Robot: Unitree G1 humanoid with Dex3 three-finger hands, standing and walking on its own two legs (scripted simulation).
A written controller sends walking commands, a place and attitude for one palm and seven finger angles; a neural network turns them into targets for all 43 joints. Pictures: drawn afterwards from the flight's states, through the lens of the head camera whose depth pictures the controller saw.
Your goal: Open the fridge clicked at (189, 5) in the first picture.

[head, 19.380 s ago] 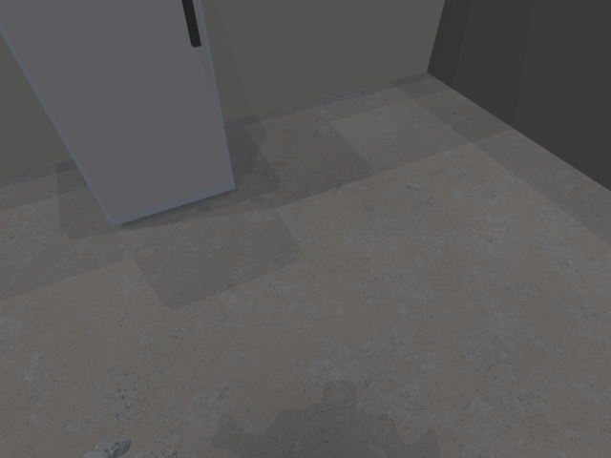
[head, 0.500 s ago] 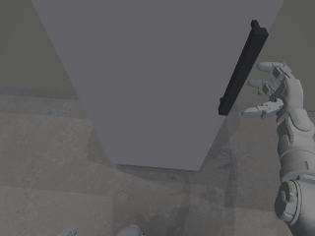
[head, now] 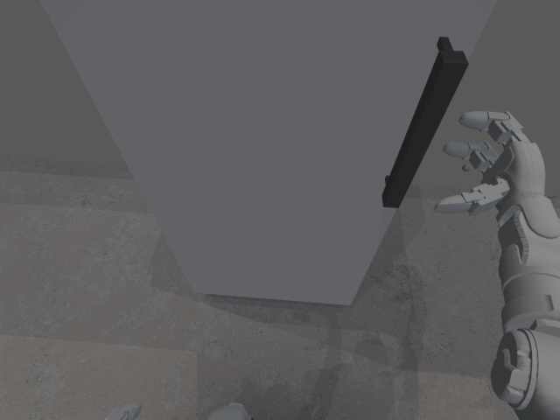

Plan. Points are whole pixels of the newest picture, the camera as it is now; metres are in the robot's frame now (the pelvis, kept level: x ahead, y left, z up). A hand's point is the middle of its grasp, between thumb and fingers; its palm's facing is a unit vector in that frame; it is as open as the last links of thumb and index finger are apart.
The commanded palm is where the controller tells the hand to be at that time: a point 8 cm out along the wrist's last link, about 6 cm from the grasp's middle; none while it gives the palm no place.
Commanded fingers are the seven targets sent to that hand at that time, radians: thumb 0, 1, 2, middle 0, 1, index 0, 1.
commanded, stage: move the hooked fingers beside the handle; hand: right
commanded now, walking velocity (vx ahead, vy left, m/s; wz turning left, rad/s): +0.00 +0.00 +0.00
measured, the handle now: (412, 135) +0.51 -0.12 +0.13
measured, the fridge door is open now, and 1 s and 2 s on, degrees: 0 0 0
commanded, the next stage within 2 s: feel for the door with the fingertips in 1.20 s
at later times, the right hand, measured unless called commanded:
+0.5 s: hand (480, 175) +0.44 -0.20 +0.13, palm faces -0.05 +1.00 +0.00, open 14.0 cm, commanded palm +0.42 -0.24 +0.13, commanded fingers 0.00 0.50 -0.30 0.30 1.20 0.30 1.20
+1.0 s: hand (479, 172) +0.45 -0.20 +0.13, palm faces -0.06 +1.00 +0.01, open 14.0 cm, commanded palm +0.42 -0.25 +0.13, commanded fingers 0.00 0.50 -0.30 0.30 1.20 0.30 1.20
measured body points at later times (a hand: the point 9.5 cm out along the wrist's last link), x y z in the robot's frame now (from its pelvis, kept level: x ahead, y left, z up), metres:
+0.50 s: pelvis +0.00 +0.00 +0.00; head +0.06 +0.00 +0.45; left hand +0.08 +0.26 -0.11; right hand +0.44 -0.25 +0.13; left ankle +0.04 +0.13 -0.72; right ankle -0.03 -0.11 -0.72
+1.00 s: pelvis +0.00 +0.00 +0.00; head +0.06 +0.00 +0.45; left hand +0.06 +0.27 -0.11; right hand +0.45 -0.25 +0.13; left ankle +0.04 +0.13 -0.72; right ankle -0.03 -0.11 -0.72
